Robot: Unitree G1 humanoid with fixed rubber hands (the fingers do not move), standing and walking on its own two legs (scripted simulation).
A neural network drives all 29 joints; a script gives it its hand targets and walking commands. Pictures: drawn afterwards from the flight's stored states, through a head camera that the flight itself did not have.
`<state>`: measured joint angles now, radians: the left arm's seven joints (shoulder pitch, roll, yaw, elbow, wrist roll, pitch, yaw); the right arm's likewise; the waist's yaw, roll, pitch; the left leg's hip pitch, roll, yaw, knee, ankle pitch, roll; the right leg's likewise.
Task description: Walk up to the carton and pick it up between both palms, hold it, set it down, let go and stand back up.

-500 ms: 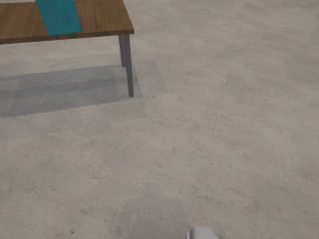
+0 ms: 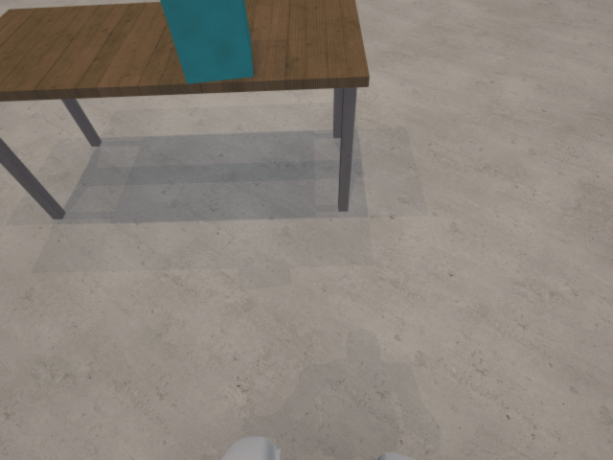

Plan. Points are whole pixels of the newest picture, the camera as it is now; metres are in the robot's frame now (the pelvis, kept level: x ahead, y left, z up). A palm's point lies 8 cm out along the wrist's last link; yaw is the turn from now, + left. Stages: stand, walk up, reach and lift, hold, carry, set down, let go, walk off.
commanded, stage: walk up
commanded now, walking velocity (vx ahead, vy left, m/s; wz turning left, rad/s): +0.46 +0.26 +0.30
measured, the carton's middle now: (210, 16) +1.21 +0.24 +0.00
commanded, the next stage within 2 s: none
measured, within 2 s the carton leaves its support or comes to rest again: neither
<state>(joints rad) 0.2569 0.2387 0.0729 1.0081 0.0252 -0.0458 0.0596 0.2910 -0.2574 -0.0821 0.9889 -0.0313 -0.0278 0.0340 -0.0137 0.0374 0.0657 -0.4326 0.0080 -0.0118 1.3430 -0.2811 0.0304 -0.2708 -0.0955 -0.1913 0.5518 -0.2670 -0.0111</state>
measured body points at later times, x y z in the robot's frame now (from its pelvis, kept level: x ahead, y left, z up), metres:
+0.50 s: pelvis +0.27 +0.14 +0.01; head +0.31 +0.18 +0.46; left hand +0.29 +0.40 -0.15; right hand +0.32 -0.11 -0.12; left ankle +0.29 +0.23 -0.73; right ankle +0.21 -0.03 -0.62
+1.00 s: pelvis +0.55 +0.11 -0.01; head +0.60 +0.09 +0.44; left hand +0.66 +0.36 -0.13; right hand +0.51 -0.12 -0.17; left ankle +0.34 +0.23 -0.65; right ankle +0.66 +0.03 -0.73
